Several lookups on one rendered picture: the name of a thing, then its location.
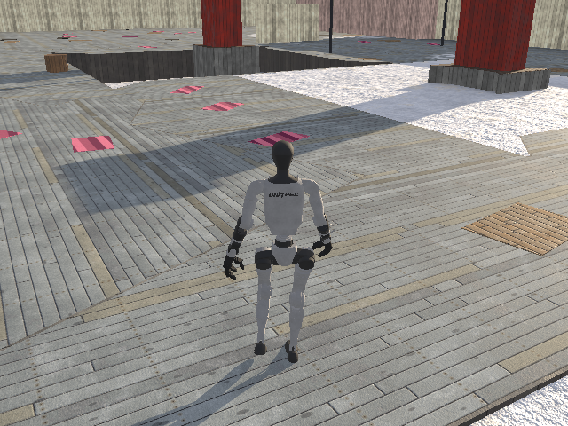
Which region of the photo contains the robot left hand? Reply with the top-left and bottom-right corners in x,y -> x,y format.
223,255 -> 244,280

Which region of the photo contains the robot right upper arm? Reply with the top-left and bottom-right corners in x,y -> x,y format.
302,178 -> 327,227

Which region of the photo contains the right robot forearm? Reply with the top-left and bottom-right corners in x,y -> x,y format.
317,213 -> 331,244

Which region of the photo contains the robot right hand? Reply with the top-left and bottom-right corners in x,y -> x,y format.
312,239 -> 332,257

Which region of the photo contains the right robot thigh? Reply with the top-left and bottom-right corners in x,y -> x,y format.
289,247 -> 315,308

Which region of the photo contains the robot left upper arm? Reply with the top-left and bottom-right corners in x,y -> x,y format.
239,179 -> 265,230

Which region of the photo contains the left robot forearm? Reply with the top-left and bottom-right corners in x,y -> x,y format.
226,216 -> 247,258

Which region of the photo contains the right robot shin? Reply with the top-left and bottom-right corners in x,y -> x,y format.
289,293 -> 305,351

